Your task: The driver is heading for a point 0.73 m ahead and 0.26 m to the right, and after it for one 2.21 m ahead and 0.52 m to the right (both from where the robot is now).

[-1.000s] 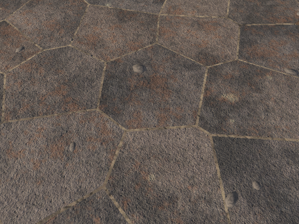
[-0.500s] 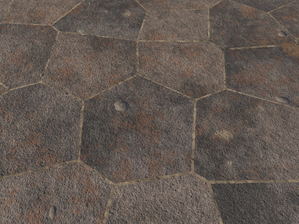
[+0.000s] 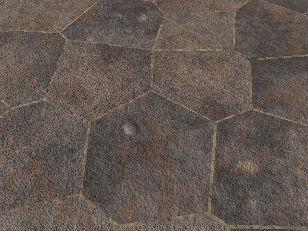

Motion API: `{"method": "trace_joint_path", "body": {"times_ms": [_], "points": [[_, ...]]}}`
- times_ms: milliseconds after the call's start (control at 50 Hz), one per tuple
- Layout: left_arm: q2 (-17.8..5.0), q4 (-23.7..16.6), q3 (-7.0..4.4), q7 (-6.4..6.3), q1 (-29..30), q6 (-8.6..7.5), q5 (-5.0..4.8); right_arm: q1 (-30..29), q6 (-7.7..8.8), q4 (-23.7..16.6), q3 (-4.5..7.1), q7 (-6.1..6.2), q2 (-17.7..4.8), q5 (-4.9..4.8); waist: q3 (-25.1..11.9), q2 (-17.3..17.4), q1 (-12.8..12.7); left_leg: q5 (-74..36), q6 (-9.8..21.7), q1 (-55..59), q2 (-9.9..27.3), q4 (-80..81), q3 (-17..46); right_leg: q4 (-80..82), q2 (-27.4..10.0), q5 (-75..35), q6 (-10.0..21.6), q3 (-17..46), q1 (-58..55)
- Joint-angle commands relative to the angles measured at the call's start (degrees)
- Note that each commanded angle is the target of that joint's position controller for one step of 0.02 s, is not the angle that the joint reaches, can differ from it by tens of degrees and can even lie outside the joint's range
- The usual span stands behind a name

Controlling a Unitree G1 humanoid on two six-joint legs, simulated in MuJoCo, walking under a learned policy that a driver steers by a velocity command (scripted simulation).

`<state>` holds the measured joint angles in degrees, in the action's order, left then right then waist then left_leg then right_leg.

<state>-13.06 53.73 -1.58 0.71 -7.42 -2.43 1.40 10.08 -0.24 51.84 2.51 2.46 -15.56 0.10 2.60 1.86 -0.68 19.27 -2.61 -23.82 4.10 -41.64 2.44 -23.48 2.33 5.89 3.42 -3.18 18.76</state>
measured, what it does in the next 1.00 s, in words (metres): steps on the spot, turning right: left foot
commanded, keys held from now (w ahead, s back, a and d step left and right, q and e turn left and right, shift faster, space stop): no key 0.32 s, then e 0.46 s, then w+e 0.22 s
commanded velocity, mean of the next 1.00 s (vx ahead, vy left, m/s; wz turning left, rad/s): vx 0.06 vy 0.00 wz -0.27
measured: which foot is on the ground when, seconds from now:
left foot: up 0.00-0.04, down 0.06-0.66, up 0.68-1.00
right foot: down 0.00-1.00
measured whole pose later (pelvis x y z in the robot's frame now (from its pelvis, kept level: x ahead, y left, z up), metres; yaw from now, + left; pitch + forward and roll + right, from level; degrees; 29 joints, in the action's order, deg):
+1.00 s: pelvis +0.08 -0.03 +0.01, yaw -19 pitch +2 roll +2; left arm -15.3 48.9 -4.1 -1.9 -13.4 -1.1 -1.1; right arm 2.9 3.3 50.6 5.5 2.0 -17.2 -0.4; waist 0.0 0.6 -2.4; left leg 15.2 -3.0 -25.2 0.1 -40.1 5.5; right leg -20.3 5.2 9.3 5.1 8.7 12.6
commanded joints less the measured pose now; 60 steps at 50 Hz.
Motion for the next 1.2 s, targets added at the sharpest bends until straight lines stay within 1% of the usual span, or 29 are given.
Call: {"method": "trace_joint_path", "body": {"times_ms": [20,40,80,100,120,140,200,320,420,460,500,540,580,640,660,680,700,720,740,760,800,860,940,1060,1100,1140,1160,1180,1200], "points": [[-8.3,-3.3,-1.46,-0.6,5.3,0.02,-0.76,7.8,-1.09,0.8,0.99,0.0,-3.6,0.55,-8.8,-7.8,3.8,-10.2,1.1,16.6,-0.9,8.5,-2.0,9.7,-12.9,6.5,7.3,9.7,3.7],[-7.3,-2.8,-1.08,-0.59,4.8,0.23,-0.9,6.6,-1.2,0.7,1.09,-0.06,-3.8,1.09,-7.0,-7.3,3.6,-10.8,1.9,17.9,-1.1,11.3,-2.1,10.0,-11.6,15.2,5.3,9.7,5.2],[-5.7,-1.3,-0.38,-0.56,2.0,0.49,-0.41,4.3,-1.01,-0.6,1.26,0.22,-6.1,1.68,-2.4,-4.0,2.3,-12.0,4.1,17.1,3.2,18.3,2.5,7.8,-8.3,23.3,0.6,8.9,6.5],[-5.8,-1.1,-0.67,-0.71,-1.2,0.69,-0.46,2.3,-0.89,-0.1,2.19,0.39,-10.0,0.69,-0.8,3.0,-1.4,-4.3,5.4,11.8,3.0,18.1,2.5,6.7,-4.6,20.3,-1.0,5.6,4.3],[-6.4,-0.8,-0.66,-1.2,-0.1,1.06,-0.23,1.9,-0.41,0.4,1.93,0.06,-7.4,0.5,-0.2,3.9,-0.1,3.1,5.0,6.3,1.6,20.1,2.0,4.1,-3.7,16.1,-2.0,3.8,-1.1],[-6.6,-0.7,-0.79,-1.52,0.1,1.37,-0.45,1.6,0.17,0.9,1.33,-0.11,-5.2,0.89,-0.1,4.1,-0.2,3.4,4.1,4.5,1.2,21.3,1.9,2.6,-3.7,13.3,-2.0,3.5,-3.7],[-6.1,0.7,-0.72,-1.92,-1.5,1.78,-0.42,0.6,1.58,1.9,0.99,-0.47,-4.3,0.67,-2.0,3.7,-0.6,-6.8,2.7,7.3,0.7,20.0,1.3,0.6,-4.0,5.9,-1.3,3.1,-6.0],[-6.3,2.3,-0.89,-1.81,-0.6,1.88,-1.09,1.8,1.7,4.1,0.85,-0.39,-4.8,0.13,-4.7,-0.1,0.6,-18.0,3.5,11.9,-0.1,16.9,0.1,-1.1,-4.4,-3.2,-1.5,3.0,-8.0],[-8.7,0.0,-2.06,-2.13,2.5,2.83,-2.3,3.1,0.7,4.1,2.42,1.33,-7.7,-0.23,-4.6,-1.2,1.8,-18.8,4.8,15.1,0.3,13.5,-1.7,-6.1,-3.6,-8.0,0.2,4.5,-1.8],[-8.0,-1.0,-2.3,-2.28,2.7,3.3,-2.24,4.6,0.19,4.0,3.02,2.02,-8.0,-0.15,-4.7,0.5,2.2,-20.4,6.7,16.0,3.1,14.0,0.2,-10.1,-2.7,-6.6,-0.1,4.4,1.8],[-7.2,-2.1,-2.48,-2.24,2.6,3.81,-1.91,5.5,-0.02,3.6,3.71,2.56,-9.3,0.06,-4.8,4.1,2.5,-24.1,10.5,17.5,9.6,16.2,5.4,-16.2,-1.5,-0.8,-1.3,2.9,6.2],[-6.6,-2.7,-2.77,-1.84,1.0,4.42,-1.7,1.1,0.25,1.5,3.76,3.0,-9.3,0.05,-4.8,9.5,1.5,-29.9,15.1,16.4,17.5,18.1,10.5,-26.0,-1.8,21.7,-1.9,1.7,8.6],[-7.1,-4.4,-3.05,-1.2,2.1,4.94,-2.24,-2.8,0.82,-0.2,4.15,3.1,-10.4,-0.16,-3.3,7.5,0.9,-31.3,14.9,14.9,19.2,18.6,9.8,-28.0,-5.5,27.0,-2.0,3.9,9.9],[-7.5,-2.6,-4.0,-0.36,-3.2,5.17,-2.4,-7.1,0.34,-0.8,4.65,2.74,-11.0,-1.49,-5.3,5.6,-2.4,-26.2,8.2,9.0,12.6,12.1,-1.1,-12.3,-1.9,9.0,-1.3,-1.9,-4.5],[-8.8,-2.3,-4.87,-0.15,-4.5,5.14,-2.19,-3.7,-0.07,0.5,4.42,2.22,-9.1,-1.3,-5.6,0.7,-2.1,-18.1,5.1,5.2,9.1,4.1,-5.8,-6.1,-1.2,3.2,0.2,0.9,-10.2],[-16.2,-4.0,-6.76,-0.94,-5.0,4.9,-2.05,-1.8,-0.33,-0.4,3.38,1.69,-5.4,0.77,-4.7,-16.9,-0.6,5.4,-1.2,-8.3,1.3,-13.5,-11.6,1.6,-14.0,-16.3,6.3,22.4,-16.8],[-17.3,-5.3,-5.67,-0.43,-7.2,3.66,0.03,-6.8,-0.16,-3.2,2.75,1.67,-4.0,1.3,-8.6,-18.8,-2.6,23.6,-2.2,-13.0,-5.3,-26.2,-2.4,4.6,-23.3,-27.7,16.6,38.4,-15.3],[-16.4,-5.7,-5.13,-0.06,-7.9,2.23,0.13,-5.8,0.21,-3.4,3.21,1.46,-5.4,0.41,-10.8,-10.7,-2.0,23.1,-2.2,-13.5,-4.5,-32.7,2.2,2.3,-23.1,-35.3,19.3,35.0,-16.9],[-17.4,-6.3,-5.65,-0.24,-5.2,1.33,-0.04,-5.6,0.41,-4.4,3.21,1.77,-5.5,-0.69,-10.2,-11.0,-0.9,17.6,-1.1,-16.2,-4.1,-32.6,3.2,4.1,-22.3,-17.9,18.0,36.1,-14.9],[-15.3,-7.4,-5.38,-0.84,-1.0,1.04,-1.42,-6.7,0.4,-3.3,4.03,2.33,-8.1,-0.69,-6.7,-6.3,-0.1,11.7,-0.6,-17.2,-1.9,-30.2,3.9,4.9,-18.3,-7.4,13.6,32.1,-13.6],[-11.8,-8.4,-4.33,-1.68,0.8,1.51,-2.39,-6.3,0.3,-2.8,4.54,2.46,-9.0,0.16,-6.9,-5.8,0.7,5.1,-0.1,-12.5,-1.6,-24.1,3.3,6.0,-13.5,1.0,9.3,26.6,-10.1],[-11.3,-7.7,-4.38,-2.63,-3.4,1.24,-2.82,-7.8,2.09,-3.7,4.24,0.95,-6.6,-0.19,-6.3,-8.0,-0.7,-1.6,0.1,-12.1,-2.8,-12.7,2.7,11.3,-11.5,20.0,9.1,28.0,-13.4],[-12.7,-7.6,-4.96,-3.09,-5.1,0.62,-2.44,-11.4,4.31,-5.1,3.85,-0.3,-5.9,-0.41,-4.2,-9.0,-1.9,-4.5,-0.5,-9.9,-3.9,0.8,3.1,13.0,-11.4,19.9,9.6,29.5,-14.3],[-13.3,-8.8,-5.44,-2.43,-6.0,0.62,-2.74,-13.0,6.62,-6.6,3.32,-1.77,-6.3,-1.25,-2.7,-9.7,-2.6,-4.7,0.1,-2.6,-5.2,9.9,2.6,12.1,-10.6,22.4,10.1,32.7,-9.1],[-12.9,-9.5,-5.31,-2.25,-5.6,0.86,-2.75,-11.4,7.35,-6.6,3.32,-1.97,-6.7,-1.63,-3.0,-9.8,-1.6,-5.6,0.9,2.7,-5.6,13.4,2.2,10.9,-9.7,22.4,9.4,33.7,-6.7],[-11.6,-10.5,-4.83,-2.17,-4.2,1.21,-2.84,-7.0,7.84,-5.6,3.58,-1.86,-7.0,-1.81,-3.3,-8.9,1.3,-9.3,1.9,12.2,-5.4,19.2,1.0,7.5,-7.1,23.6,7.6,33.2,-1.9],[-9.7,-10.8,-4.2,-2.09,-4.2,1.15,-2.58,-3.1,7.88,-4.4,3.94,-1.67,-7.9,-1.68,-4.3,-7.9,3.0,-9.5,2.9,18.8,-3.3,20.5,1.3,3.6,-5.5,24.2,6.0,31.2,1.9],[-6.1,-11.2,-3.08,-1.97,-4.5,0.89,-2.31,3.6,7.89,-3.0,4.39,-1.36,-9.8,-0.93,-7.4,-3.4,5.2,-5.0,5.5,28.5,3.9,21.4,8.0,-7.7,-2.3,27.6,3.3,26.3,8.9],[-2.7,-12.1,-2.15,-1.84,-5.6,0.28,-2.71,8.7,7.47,-2.3,4.7,-1.23,-12.9,0.47,-9.1,7.1,4.9,9.3,10.6,34.6,13.2,27.3,24.0,-23.4,4.5,28.3,0.4,15.4,18.2]]}}
Keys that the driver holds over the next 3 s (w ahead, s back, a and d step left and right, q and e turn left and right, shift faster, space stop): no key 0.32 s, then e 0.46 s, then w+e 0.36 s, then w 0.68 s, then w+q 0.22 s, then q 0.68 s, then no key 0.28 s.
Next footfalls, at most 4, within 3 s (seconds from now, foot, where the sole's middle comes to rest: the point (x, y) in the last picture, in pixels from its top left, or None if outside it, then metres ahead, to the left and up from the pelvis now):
0.06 left None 0.09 0.15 -0.77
1.18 left None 0.25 0.07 -0.77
1.60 right None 0.37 -0.31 -0.77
2.14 left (222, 166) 0.77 -0.27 -0.77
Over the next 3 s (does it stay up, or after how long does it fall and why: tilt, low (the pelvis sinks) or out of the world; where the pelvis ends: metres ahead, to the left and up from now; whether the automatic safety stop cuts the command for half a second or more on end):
stays up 0.71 -0.34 0.00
